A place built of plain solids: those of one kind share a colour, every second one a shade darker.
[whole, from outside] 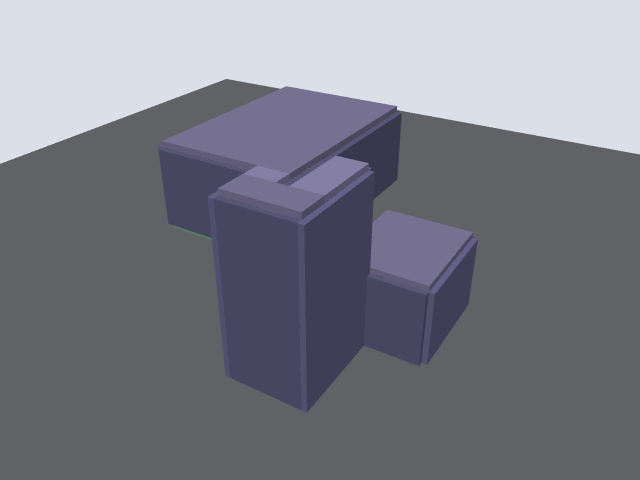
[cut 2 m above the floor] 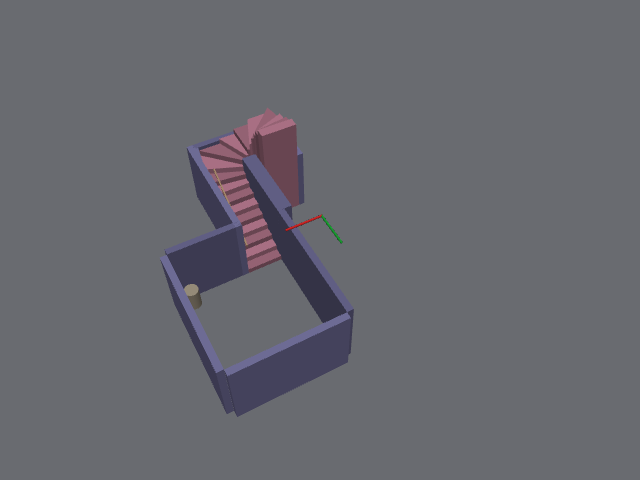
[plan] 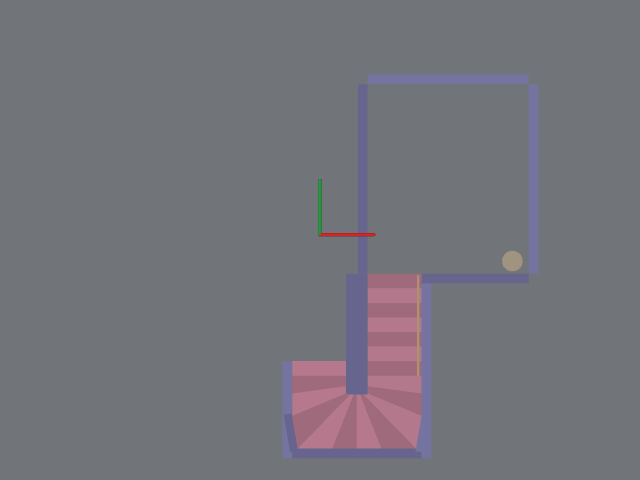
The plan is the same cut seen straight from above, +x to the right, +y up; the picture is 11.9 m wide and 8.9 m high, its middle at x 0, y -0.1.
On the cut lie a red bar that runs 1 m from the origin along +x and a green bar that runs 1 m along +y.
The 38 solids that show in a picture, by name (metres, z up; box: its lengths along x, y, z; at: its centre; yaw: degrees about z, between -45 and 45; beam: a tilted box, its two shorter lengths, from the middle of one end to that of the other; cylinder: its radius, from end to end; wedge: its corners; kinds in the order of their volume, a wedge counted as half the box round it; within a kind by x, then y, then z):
{
 "wall_1": {"box": [3.36, 0.18, 2.38], "at": [-2.19, -2.44, 4.49]},
 "wall_2": {"box": [0.18, 1.8, 5.73], "at": [-0.61, -3.25, 2.82]},
 "wall_3": {"box": [0.15, 0.71, 5.98], "at": [-0.54, -3.68, 2.69], "yaw": 9.8},
 "wall_4": {"box": [0.18, 6.31, 2.38], "at": [0.57, 0.81, 4.49]},
 "wall_5": {"box": [2.4, 0.18, 5.73], "at": [0.68, -4.06, 2.82]},
 "wall_6": {"box": [0.4, 2.24, 5.98], "at": [0.68, -1.84, 2.69]},
 "wall_7": {"box": [0.18, 3.51, 2.56], "at": [0.79, 1.03, 1.23]},
 "wall_8": {"box": [0.15, 0.71, 5.98], "at": [1.91, -3.68, 2.69], "yaw": -9.8},
 "wall_9": {"box": [0.18, 3.42, 5.73], "at": [1.97, -2.43, 2.82]},
 "wall_10": {"box": [2.99, 0.18, 2.56], "at": [2.38, 2.88, 1.23]},
 "wall_11": {"box": [1.99, 0.18, 2.56], "at": [2.88, -0.81, 1.23]},
 "wall_12": {"box": [0.18, 3.51, 2.56], "at": [3.96, 1.03, 1.23]},
 "tread_1": {"wedge": [[-0.52, -3.36, -0.05], [-0.52, -3.36, 2.58], [-0.41, -3.97, -0.05], [-0.41, -3.97, 2.58], [0.48, -2.94, -0.05], [0.48, -2.94, 2.58], [0.56, -2.97, -0.05], [0.56, -2.97, 2.58]]},
 "tread_2": {"wedge": [[-0.52, -3.36, -0.05], [-0.52, -3.36, 2.75], [-0.52, -2.94, -0.05], [-0.52, -2.94, 2.75], [0.48, -2.95, -0.05], [0.48, -2.95, 2.76], [0.48, -2.81, -0.05], [0.48, -2.81, 2.76]]},
 "tread_3": {"wedge": [[-0.52, -2.95, -0.05], [-0.52, -2.95, 2.93], [-0.52, -2.61, -0.05], [-0.52, -2.61, 2.93], [0.48, -2.81, -0.05], [0.48, -2.81, 2.93], [0.48, -2.61, -0.05], [0.48, -2.61, 2.93]]},
 "tread_4": {"wedge": [[-0.52, -2.62, -0.05], [-0.52, -2.62, 3.1], [-0.52, -2.34, -0.05], [-0.52, -2.34, 3.1], [0.48, -2.62, -0.05], [0.48, -2.62, 3.1], [0.48, -2.34, -0.05], [0.48, -2.34, 3.1]]},
 "tread_5": {"wedge": [[-0.42, -3.97, -0.05], [-0.42, -3.97, 2.41], [0.23, -3.97, -0.05], [0.23, -3.97, 2.41], [0.55, -2.97, -0.05], [0.55, -2.97, 2.41], [0.62, -2.97, -0.05], [0.62, -2.97, 2.41]]},
 "tread_6": {"wedge": [[0.22, -3.97, -0.05], [0.22, -3.97, 2.23], [0.62, -2.97, -0.05], [0.62, -2.97, 2.23], [0.68, -3.97, -0.05], [0.68, -3.97, 2.23], [0.68, -2.97, -0.05], [0.68, -2.97, 2.23]]},
 "tread_7": {"wedge": [[0.68, -3.97, -0.05], [0.68, -3.97, 2.06], [0.68, -2.97, -0.05], [0.68, -2.97, 2.06], [0.74, -2.97, -0.05], [0.74, -2.97, 2.06], [1.14, -3.97, -0.05], [1.14, -3.97, 2.06]]},
 "tread_8": {"wedge": [[0.74, -2.97, -0.05], [0.74, -2.97, 1.89], [0.81, -2.97, -0.05], [0.81, -2.97, 1.89], [1.14, -3.97, -0.05], [1.14, -3.97, 1.89], [1.78, -3.97, -0.05], [1.78, -3.97, 1.89]]},
 "tread_9": {"wedge": [[0.81, -2.97, -0.05], [0.81, -2.97, 1.71], [0.88, -2.95, -0.05], [0.88, -2.95, 1.71], [1.78, -3.97, -0.05], [1.78, -3.97, 1.71], [1.89, -3.36, -0.05], [1.89, -3.36, 1.71]]},
 "tread_10": {"wedge": [[0.88, -2.95, -0.05], [0.88, -2.95, 1.54], [0.88, -2.81, -0.05], [0.88, -2.81, 1.54], [1.88, -3.36, -0.05], [1.88, -3.36, 1.54], [1.88, -2.95, -0.05], [1.88, -2.95, 1.54]]},
 "tread_11": {"wedge": [[0.88, -2.81, -0.05], [0.88, -2.81, 1.37], [0.88, -2.62, -0.05], [0.88, -2.62, 1.37], [1.88, -2.95, -0.05], [1.88, -2.95, 1.37], [1.88, -2.62, -0.05], [1.88, -2.62, 1.37]]},
 "tread_12": {"wedge": [[0.88, -2.62, -0.05], [0.88, -2.62, 1.19], [0.88, -2.35, -0.05], [0.88, -2.35, 1.19], [1.88, -2.62, -0.05], [1.88, -2.62, 1.19], [1.88, -2.35, -0.05], [1.88, -2.35, 1.19]]},
 "tread_13": {"wedge": [[0.88, -2.35, -0.05], [0.88, -2.35, 1.02], [0.88, -2.08, -0.05], [0.88, -2.08, 1.02], [1.88, -2.35, -0.05], [1.88, -2.35, 1.02], [1.88, -2.08, -0.05], [1.88, -2.08, 1.02]]},
 "tread_14": {"wedge": [[0.88, -2.08, -0.05], [0.88, -2.08, 0.85], [0.88, -1.81, -0.05], [0.88, -1.81, 0.85], [1.88, -2.08, -0.05], [1.88, -2.08, 0.85], [1.88, -1.81, -0.05], [1.88, -1.81, 0.85]]},
 "tread_15": {"wedge": [[0.88, -1.81, -0.05], [0.88, -1.81, 0.67], [0.88, -1.54, -0.05], [0.88, -1.54, 0.67], [1.88, -1.81, -0.05], [1.88, -1.81, 0.67], [1.88, -1.54, -0.05], [1.88, -1.54, 0.67]]},
 "tread_16": {"wedge": [[0.88, -1.54, -0.05], [0.88, -1.54, 0.5], [0.88, -1.27, -0.05], [0.88, -1.27, 0.5], [1.88, -1.54, -0.05], [1.88, -1.54, 0.5], [1.88, -1.27, -0.05], [1.88, -1.27, 0.5]]},
 "tread_17": {"wedge": [[0.88, -1.27, -0.05], [0.88, -1.27, 0.33], [0.88, -1.0, -0.05], [0.88, -1.0, 0.33], [1.88, -1.27, -0.05], [1.88, -1.27, 0.32], [1.88, -1.0, -0.05], [1.88, -1.0, 0.32]]},
 "tread_18": {"wedge": [[0.88, -1.0, -0.05], [0.88, -1.0, 0.15], [0.88, -0.73, -0.05], [0.88, -0.73, 0.15], [1.88, -1.0, -0.05], [1.88, -1.0, 0.15], [1.88, -0.73, -0.05], [1.88, -0.73, 0.15]]},
 "roof_1": {"box": [4.36, 6.31, 0.2], "at": [-1.69, 0.81, 5.78]},
 "roof_2": {"box": [1.0, 0.62, 0.2], "at": [-0.02, -2.66, 5.78]},
 "roof_3": {"box": [2.4, 1.0, 0.2], "at": [0.68, -3.47, 5.78]},
 "roof_4": {"box": [1.0, 2.24, 0.2], "at": [1.38, -1.84, 5.78]},
 "roof_5": {"box": [2.99, 3.51, 0.2], "at": [2.38, 1.03, 2.61]},
 "floor_1": {"box": [4.36, 6.31, 0.23], "at": [-1.69, 0.81, 3.19]},
 "bin_1": {"cylinder": 0.19, "from": [3.57, -0.49, 0.0], "to": [3.57, -0.49, 0.62]},
 "guard_rail_1": {"wedge": [[1.8, -2.62, 2.28], [1.8, -2.62, 2.33], [1.8, -0.75, 1.08], [1.8, -0.75, 1.13], [1.84, -2.62, 2.28], [1.84, -2.62, 2.33], [1.84, -0.75, 1.08], [1.84, -0.75, 1.13]]}
}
